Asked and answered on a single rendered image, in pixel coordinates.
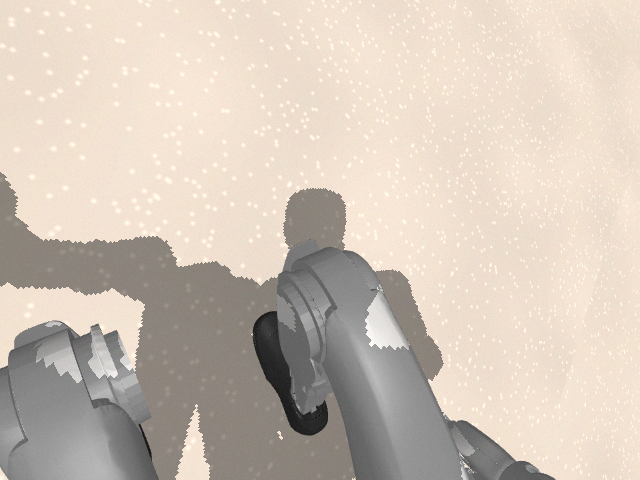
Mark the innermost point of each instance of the right robot foot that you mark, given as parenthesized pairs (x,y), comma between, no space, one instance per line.
(276,370)

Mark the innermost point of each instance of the right robot hand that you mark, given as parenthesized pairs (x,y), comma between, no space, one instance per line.
(480,453)

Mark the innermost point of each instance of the right robot arm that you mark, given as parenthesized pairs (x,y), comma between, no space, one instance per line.
(522,470)

